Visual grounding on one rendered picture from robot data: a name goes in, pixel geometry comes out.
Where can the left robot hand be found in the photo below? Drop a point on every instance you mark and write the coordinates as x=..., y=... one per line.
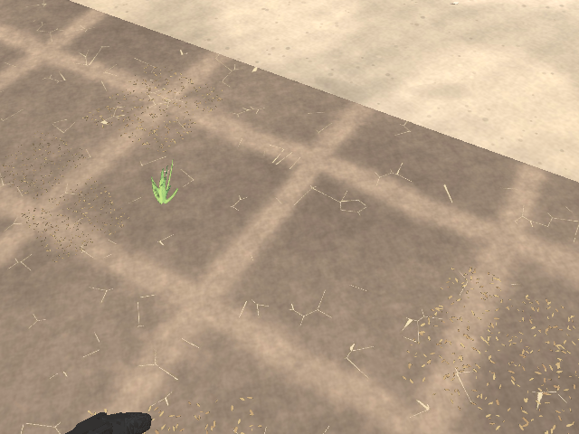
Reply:
x=119, y=423

